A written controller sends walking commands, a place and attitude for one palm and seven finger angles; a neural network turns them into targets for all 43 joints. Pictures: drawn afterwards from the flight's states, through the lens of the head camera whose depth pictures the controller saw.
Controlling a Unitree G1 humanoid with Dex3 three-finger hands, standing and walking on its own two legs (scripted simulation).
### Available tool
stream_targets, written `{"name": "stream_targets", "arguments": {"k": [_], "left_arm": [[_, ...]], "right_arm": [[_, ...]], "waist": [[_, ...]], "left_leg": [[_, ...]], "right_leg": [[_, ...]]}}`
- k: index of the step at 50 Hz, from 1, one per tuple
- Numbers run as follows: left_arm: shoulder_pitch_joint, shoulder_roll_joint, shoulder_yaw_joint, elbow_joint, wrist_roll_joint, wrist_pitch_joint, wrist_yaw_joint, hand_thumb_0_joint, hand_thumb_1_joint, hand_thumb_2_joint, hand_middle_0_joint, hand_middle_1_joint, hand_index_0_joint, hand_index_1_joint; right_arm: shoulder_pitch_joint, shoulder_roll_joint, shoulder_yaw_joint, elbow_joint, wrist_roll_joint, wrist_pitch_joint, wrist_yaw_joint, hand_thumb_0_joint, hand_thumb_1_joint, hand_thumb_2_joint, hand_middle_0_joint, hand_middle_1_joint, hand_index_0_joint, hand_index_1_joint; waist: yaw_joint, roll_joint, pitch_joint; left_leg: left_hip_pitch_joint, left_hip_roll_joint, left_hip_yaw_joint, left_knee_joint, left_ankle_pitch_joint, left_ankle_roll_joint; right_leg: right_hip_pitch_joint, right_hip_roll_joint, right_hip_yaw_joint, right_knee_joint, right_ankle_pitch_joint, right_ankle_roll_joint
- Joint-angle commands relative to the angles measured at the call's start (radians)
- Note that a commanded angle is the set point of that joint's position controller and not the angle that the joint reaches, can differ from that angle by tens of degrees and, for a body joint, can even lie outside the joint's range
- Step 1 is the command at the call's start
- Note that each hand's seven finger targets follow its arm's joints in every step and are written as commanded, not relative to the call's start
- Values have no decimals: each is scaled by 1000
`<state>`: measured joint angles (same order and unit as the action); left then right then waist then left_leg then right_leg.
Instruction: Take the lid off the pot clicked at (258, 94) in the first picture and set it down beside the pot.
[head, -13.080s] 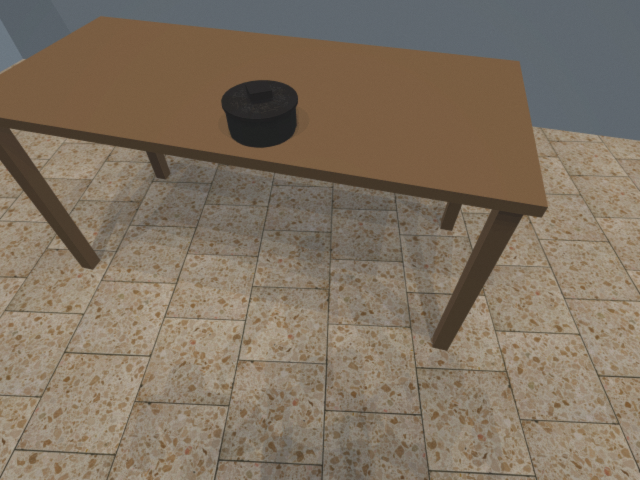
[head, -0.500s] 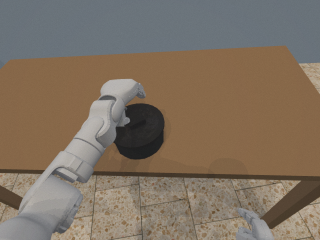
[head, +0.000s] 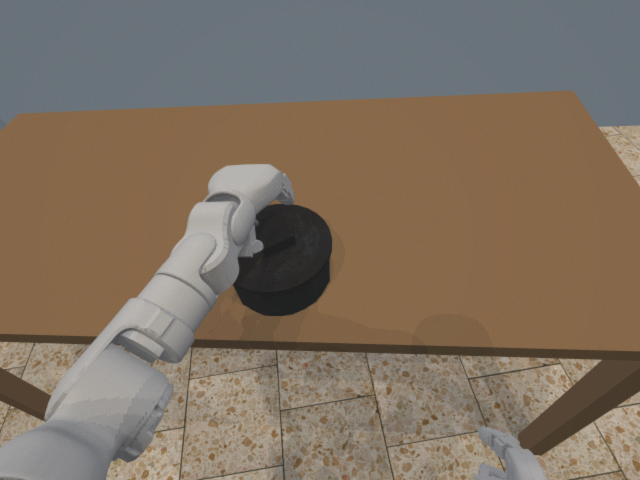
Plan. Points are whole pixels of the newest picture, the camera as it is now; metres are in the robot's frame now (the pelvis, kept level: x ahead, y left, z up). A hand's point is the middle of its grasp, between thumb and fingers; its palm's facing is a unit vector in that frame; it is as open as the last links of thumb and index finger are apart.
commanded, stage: lower the open fingers around the knob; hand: left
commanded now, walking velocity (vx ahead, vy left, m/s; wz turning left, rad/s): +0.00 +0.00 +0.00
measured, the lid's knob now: (272, 235) +0.45 +0.09 +0.04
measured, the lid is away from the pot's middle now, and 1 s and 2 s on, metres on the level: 0.00 0.00 0.00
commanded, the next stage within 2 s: close the fingers and squeeze the knob in 0.72 s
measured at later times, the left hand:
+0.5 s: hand (254, 236) +0.43 +0.11 +0.07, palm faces -0.30 -0.05 -0.95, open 10.5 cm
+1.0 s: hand (262, 239) +0.42 +0.10 +0.06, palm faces -0.30 -0.04 -0.95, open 10.2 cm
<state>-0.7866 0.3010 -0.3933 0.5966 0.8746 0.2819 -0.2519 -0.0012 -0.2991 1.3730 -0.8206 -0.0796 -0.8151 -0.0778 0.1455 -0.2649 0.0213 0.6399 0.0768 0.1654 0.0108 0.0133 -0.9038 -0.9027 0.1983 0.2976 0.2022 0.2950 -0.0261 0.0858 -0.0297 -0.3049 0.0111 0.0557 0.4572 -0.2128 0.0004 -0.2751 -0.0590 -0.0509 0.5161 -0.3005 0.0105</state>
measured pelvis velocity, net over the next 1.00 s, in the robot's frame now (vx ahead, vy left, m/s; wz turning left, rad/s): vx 0.01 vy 0.00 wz -0.01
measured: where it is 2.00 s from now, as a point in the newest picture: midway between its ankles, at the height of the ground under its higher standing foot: outside the picture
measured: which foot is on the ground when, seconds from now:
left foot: down 0.00-1.00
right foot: down 0.00-1.00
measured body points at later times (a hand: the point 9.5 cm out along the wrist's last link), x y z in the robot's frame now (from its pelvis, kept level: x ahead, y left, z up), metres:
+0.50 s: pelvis +0.01 +0.00 +0.00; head +0.04 -0.04 +0.45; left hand +0.44 +0.11 +0.12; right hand +0.15 -0.25 -0.13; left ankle +0.01 +0.12 -0.74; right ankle -0.02 -0.12 -0.74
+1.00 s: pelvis +0.01 +0.00 +0.00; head +0.03 -0.04 +0.45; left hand +0.43 +0.10 +0.12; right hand +0.14 -0.24 -0.14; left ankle +0.01 +0.12 -0.74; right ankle -0.02 -0.12 -0.74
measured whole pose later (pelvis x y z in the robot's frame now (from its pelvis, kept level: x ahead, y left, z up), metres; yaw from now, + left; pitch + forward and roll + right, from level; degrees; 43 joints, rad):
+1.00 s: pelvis +0.01 +0.00 +0.00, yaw -1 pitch +5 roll +1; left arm -0.73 0.27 -0.37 0.67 0.89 0.25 -0.16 0.00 -0.23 1.28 -0.78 -0.17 -0.78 -0.17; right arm 0.16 -0.25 0.01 0.65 0.07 0.18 0.00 0.01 -0.90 -0.90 0.20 0.30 0.20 0.30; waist -0.03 0.08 -0.05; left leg -0.34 0.02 0.06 0.48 -0.23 0.00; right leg -0.31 -0.05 -0.04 0.53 -0.31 0.01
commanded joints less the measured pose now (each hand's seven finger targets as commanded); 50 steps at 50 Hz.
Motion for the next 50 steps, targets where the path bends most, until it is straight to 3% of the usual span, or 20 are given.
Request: {"name": "stream_targets", "arguments": {"k": [1,4,6,10,11,14,17,20,22,25,31,34,35,36,40,41,42,43,48,50], "left_arm": [[-516,227,171,-200,12,-26,48,0,-305,1373,-806,-81,-806,-81],[-454,174,130,-198,17,-42,57,0,-305,1373,-806,-81,-806,-81],[-385,192,165,-106,19,-38,65,0,-305,1373,-806,-81,-806,-81],[-391,178,146,-91,21,-28,78,0,-305,1373,-806,-81,-806,-81],[-409,200,168,-119,18,-35,79,0,-305,1373,-806,-81,-806,-81],[-476,174,125,-251,20,-59,81,0,-305,1373,-806,-81,-806,-81],[-387,209,169,-211,15,-69,85,0,-305,1373,-806,-81,-806,-81],[-318,160,140,-130,16,-55,93,0,-305,1373,-806,-81,-806,-81],[-316,141,126,-172,14,-59,99,0,-305,1373,-806,-81,-806,-81],[-340,103,84,-182,36,-50,109,0,-305,1373,-806,-81,-806,-81],[-387,203,173,-166,30,-44,141,0,-305,1373,-806,-81,-806,-81],[-415,82,67,-175,36,-29,139,0,-305,1373,-806,-81,-806,-81],[-401,79,69,-171,35,-26,138,0,-305,1373,-806,-81,-806,-81],[-388,112,102,-176,27,-32,136,0,-305,1373,-806,-81,-806,-81],[-367,95,89,-87,25,-17,128,0,-305,1373,-806,-81,-806,-81],[-374,141,132,-80,24,-22,128,0,-305,1373,-806,-81,-806,-81],[-429,156,128,-138,32,-29,131,0,-228,1213,-791,-81,-791,-81],[-432,155,127,-138,33,-32,132,0,-217,1212,-798,-81,-798,-81],[-366,101,99,-100,26,-34,126,0,-163,1205,-689,-408,-689,-408],[-371,143,131,-113,24,-37,125,0,-140,1200,-672,-481,-672,-481]], "right_arm": [[-83,-96,-36,-138,-4,-45,-12,0,-900,-900,200,300,200,300],[-84,-85,-39,-147,-4,-52,-9,0,-900,-900,200,300,200,300],[-60,-95,-40,-132,-2,-44,-7,0,-900,-900,200,300,200,300],[-70,-99,-37,-132,1,-39,-8,0,-900,-900,200,300,200,300],[-67,-102,-42,-136,-2,-39,-10,0,-900,-900,200,300,200,300],[-72,-89,-51,-150,-4,-51,-10,0,-900,-900,200,300,200,300],[-49,-97,-53,-135,-6,-45,-10,0,-900,-900,200,300,200,300],[-48,-100,-49,-124,2,-35,-3,0,-900,-900,200,300,200,300],[-59,-98,-53,-136,-1,-32,3,0,-900,-900,200,300,200,300],[-67,-93,-56,-130,2,-22,11,0,-900,-900,200,300,200,300],[-66,-98,-51,-124,-3,-18,-1,0,-900,-900,200,300,200,300],[-72,-82,-53,-121,1,-18,3,0,-900,-900,200,300,200,300],[-69,-83,-56,-122,0,-19,7,0,-900,-900,200,300,200,300],[-69,-88,-56,-126,-2,-19,9,0,-900,-900,200,300,200,300],[-71,-88,-45,-118,2,-9,3,0,-900,-900,200,300,200,300],[-65,-93,-46,-117,0,-10,-2,0,-900,-900,200,300,200,300],[-73,-92,-44,-122,-3,-11,-5,0,-900,-900,200,300,200,300],[-76,-85,-43,-128,-2,-16,-9,0,-900,-900,200,300,200,300],[-67,-83,-46,-128,-2,-18,-7,0,-900,-900,200,300,200,300],[-65,-89,-46,-126,-2,-19,-9,0,-900,-900,200,300,200,300]], "waist": [[-9,-165,-367],[-5,-129,-412],[-5,-181,-350],[-6,-162,-321],[-8,-177,-340],[-20,-99,-432],[-16,-134,-422],[-14,-146,-337],[-11,-155,-370],[-22,-103,-378],[-12,-138,-402],[-29,-118,-394],[-26,-109,-409],[-21,-126,-411],[-23,-148,-352],[-19,-180,-346],[-19,-146,-380],[-17,-149,-390],[-16,-151,-373],[-14,-156,-373]], "left_leg": [[190,-35,-23,-19,208,68],[216,-36,-21,-9,264,68],[170,-28,-18,-14,246,65],[149,-32,-3,-16,212,65],[151,-31,-5,-11,225,68],[226,-38,-13,11,298,77],[215,-31,-12,18,335,75],[171,-27,-4,11,297,66],[178,-29,-6,14,313,69],[208,-23,-13,32,347,65],[175,-26,-15,25,294,67],[196,-22,-17,29,304,65],[208,-23,-18,34,317,65],[198,-22,-22,37,329,66],[154,-26,-11,20,254,61],[137,-26,-13,20,246,64],[154,-26,-11,13,244,65],[162,-32,-13,19,248,70],[161,-28,-12,16,250,67],[156,-29,-9,12,234,68]], "right_leg": [[80,50,5,-63,357,-38],[95,51,5,-49,406,-40],[85,53,1,-61,397,-38],[69,51,6,-64,389,-33],[87,48,10,-67,407,-33],[96,52,12,-48,467,-39],[103,56,7,-45,504,-36],[56,58,-4,-46,471,-35],[75,57,-4,-42,479,-36],[25,62,-9,-27,465,-42],[71,59,2,-31,446,-43],[25,63,-9,-27,439,-43],[25,65,-10,-23,442,-44],[43,62,-7,-24,455,-47],[29,63,-8,-31,419,-40],[45,59,-3,-37,416,-40],[58,59,1,-34,418,-40],[64,59,3,-34,425,-40],[53,60,-2,-36,422,-39],[67,57,2,-43,421,-37]]}}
